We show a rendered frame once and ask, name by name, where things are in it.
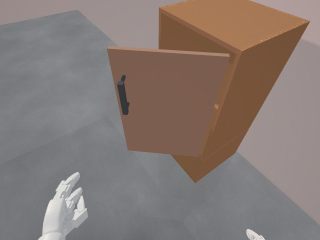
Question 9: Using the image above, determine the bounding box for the handle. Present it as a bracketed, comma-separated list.
[117, 75, 130, 115]

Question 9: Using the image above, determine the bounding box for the left robot hand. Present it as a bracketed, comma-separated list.
[42, 172, 88, 238]

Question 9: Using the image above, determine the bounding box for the right robot hand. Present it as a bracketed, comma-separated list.
[246, 229, 265, 240]

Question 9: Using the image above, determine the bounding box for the cupboard door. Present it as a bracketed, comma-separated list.
[107, 46, 230, 157]

